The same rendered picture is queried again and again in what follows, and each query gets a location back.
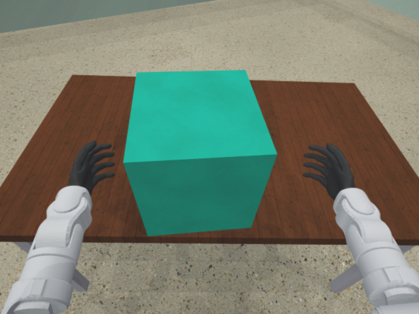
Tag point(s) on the robot left hand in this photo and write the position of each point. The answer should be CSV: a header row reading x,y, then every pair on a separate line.
x,y
84,168

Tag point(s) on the robot right hand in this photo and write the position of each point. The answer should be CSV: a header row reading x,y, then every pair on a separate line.
x,y
337,174

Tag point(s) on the table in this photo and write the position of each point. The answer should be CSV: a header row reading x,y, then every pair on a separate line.
x,y
294,210

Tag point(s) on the carton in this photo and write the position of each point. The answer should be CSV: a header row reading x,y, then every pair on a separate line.
x,y
198,152

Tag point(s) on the robot left forearm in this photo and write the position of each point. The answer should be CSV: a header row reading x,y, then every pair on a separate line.
x,y
44,286

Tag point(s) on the robot right forearm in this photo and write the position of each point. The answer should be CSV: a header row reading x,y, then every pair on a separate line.
x,y
387,277

